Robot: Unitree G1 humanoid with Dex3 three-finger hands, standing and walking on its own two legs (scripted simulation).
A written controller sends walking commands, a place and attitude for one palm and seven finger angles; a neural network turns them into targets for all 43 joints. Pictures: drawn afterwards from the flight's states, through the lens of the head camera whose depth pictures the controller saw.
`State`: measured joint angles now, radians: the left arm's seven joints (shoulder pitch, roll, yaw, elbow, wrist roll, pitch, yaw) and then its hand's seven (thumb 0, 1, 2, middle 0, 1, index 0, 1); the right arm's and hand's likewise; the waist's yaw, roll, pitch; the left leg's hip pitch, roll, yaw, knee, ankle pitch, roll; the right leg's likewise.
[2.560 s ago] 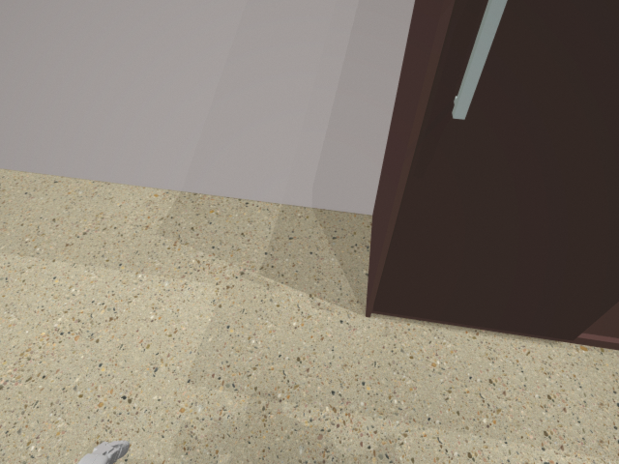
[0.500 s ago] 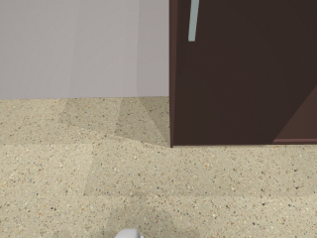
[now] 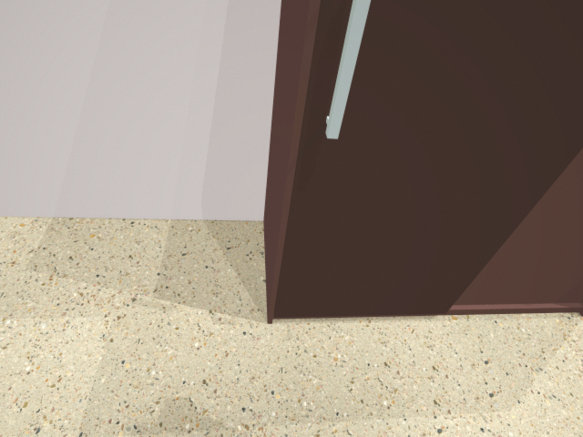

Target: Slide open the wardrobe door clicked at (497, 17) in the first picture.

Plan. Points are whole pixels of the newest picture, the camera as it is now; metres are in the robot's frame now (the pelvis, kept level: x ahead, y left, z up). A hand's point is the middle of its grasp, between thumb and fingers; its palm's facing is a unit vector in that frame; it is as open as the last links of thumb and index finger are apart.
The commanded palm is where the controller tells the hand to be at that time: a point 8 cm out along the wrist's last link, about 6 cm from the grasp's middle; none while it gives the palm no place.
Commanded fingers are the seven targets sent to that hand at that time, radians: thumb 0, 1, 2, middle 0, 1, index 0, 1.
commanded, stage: take the last steps up to it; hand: left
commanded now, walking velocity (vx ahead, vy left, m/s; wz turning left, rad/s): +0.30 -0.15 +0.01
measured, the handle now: (347, 48) +0.68 -0.03 +0.26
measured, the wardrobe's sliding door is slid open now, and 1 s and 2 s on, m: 0.00 0.00 0.00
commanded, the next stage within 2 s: come to a stop and stand still in 0.36 s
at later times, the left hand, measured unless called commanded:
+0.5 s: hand (251, 371) +0.28 +0.07 -0.18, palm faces +0.04 -0.98 -0.19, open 7.2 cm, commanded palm none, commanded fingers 0.00 0.90 0.90 -0.20 -0.30 -0.20 -0.30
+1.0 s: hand (225, 396) +0.24 +0.11 -0.18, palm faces +0.10 -0.97 -0.23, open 7.3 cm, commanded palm none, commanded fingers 0.00 0.90 0.90 -0.20 -0.30 -0.20 -0.30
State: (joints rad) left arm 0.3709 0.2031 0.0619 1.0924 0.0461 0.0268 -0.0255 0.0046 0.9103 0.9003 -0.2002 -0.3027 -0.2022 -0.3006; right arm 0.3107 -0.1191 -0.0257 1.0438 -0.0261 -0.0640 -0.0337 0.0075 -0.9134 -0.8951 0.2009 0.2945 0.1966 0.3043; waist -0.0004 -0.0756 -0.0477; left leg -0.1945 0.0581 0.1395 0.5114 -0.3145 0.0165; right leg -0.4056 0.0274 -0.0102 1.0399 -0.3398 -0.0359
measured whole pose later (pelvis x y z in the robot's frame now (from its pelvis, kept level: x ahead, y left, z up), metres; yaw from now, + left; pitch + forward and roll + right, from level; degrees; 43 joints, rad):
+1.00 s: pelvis +0.22 -0.09 +0.00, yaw +1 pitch +0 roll -1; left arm 0.23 0.20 0.06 1.01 0.02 0.05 0.04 0.00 0.91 0.90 -0.20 -0.30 -0.20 -0.30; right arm 0.09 -0.14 -0.03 0.96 -0.02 0.02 -0.03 0.01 -0.91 -0.90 0.20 0.29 0.20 0.30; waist 0.04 -0.02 0.11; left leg -0.32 0.01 0.11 0.52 -0.20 0.07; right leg -0.42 -0.01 0.02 1.10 -0.50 0.03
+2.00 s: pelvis +0.19 -0.07 +0.00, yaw +1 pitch -1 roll +1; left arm 0.23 0.17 0.01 1.14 0.02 0.01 0.04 0.00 0.91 0.90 -0.20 -0.30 -0.20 -0.30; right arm 0.24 -0.15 -0.02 1.14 -0.01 -0.02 -0.04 0.02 -0.94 -0.90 0.20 0.29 0.20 0.30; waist 0.01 -0.04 0.03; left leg -0.15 -0.02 0.12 0.43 -0.26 0.05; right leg -0.09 -0.12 -0.04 0.41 -0.29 0.09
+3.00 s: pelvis +0.12 -0.09 +0.00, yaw +2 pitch -2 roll -1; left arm 0.37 0.14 -0.01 1.07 0.02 0.00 0.03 0.00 0.91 0.90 -0.20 -0.30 -0.20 -0.30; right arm 0.34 -0.12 -0.01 1.09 -0.01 0.00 -0.01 0.01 -0.91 -0.90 0.20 0.29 0.19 0.30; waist 0.01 -0.03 0.00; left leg -0.30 0.03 0.07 0.49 -0.17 0.02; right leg -0.22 -0.07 -0.08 0.47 -0.22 0.04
